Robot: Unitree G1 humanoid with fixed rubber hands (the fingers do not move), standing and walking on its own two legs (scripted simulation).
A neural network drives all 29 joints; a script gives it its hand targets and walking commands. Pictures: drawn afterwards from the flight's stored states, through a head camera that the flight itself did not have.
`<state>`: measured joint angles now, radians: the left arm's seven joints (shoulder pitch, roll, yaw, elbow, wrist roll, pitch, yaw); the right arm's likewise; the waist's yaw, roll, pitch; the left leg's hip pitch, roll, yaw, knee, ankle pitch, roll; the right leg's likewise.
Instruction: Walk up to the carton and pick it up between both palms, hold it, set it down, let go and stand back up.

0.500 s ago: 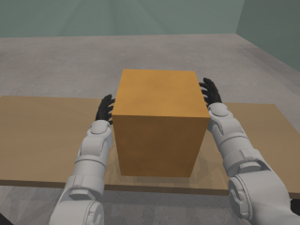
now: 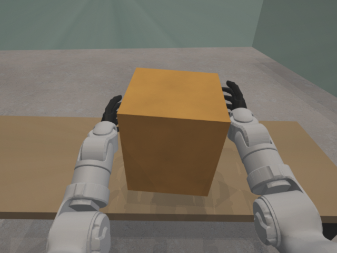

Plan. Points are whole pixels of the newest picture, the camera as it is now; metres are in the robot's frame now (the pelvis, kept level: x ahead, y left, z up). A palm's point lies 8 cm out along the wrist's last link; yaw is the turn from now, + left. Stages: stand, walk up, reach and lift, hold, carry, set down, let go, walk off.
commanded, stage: reach and lift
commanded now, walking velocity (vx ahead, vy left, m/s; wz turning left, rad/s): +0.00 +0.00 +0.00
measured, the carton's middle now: (172, 132) +0.40 +0.03 +0.15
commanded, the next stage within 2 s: hold in 0.96 s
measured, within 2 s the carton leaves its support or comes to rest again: neither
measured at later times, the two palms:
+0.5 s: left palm (111, 119) +0.36 +0.18 +0.20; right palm (240, 106) +0.40 -0.12 +0.24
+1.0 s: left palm (109, 114) +0.36 +0.18 +0.22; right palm (243, 102) +0.39 -0.12 +0.26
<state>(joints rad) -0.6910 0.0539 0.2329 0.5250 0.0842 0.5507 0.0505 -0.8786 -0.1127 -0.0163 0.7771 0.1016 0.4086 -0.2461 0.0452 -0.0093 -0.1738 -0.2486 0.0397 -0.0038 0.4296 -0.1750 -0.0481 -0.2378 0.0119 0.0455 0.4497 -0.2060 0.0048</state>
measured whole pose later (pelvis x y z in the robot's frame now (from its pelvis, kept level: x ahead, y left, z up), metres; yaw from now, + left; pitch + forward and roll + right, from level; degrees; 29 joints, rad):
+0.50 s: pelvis +0.00 +0.00 +0.00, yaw +0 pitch -1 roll +0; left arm -0.73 0.07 0.23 0.50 0.08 0.62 0.04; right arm -0.91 -0.11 -0.04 0.75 0.13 0.46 -0.26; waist 0.03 -0.01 -0.17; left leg -0.25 0.04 0.00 0.43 -0.17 -0.05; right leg -0.23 0.01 0.05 0.45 -0.21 0.01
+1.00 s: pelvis +0.00 +0.00 +0.00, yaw +0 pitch -1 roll +0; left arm -0.74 0.08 0.23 0.42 0.08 0.71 0.04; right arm -0.92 -0.11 -0.05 0.68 0.16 0.53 -0.28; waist 0.02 -0.01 -0.17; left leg -0.24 0.04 -0.01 0.43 -0.17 -0.05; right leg -0.22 0.01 0.05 0.45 -0.21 0.01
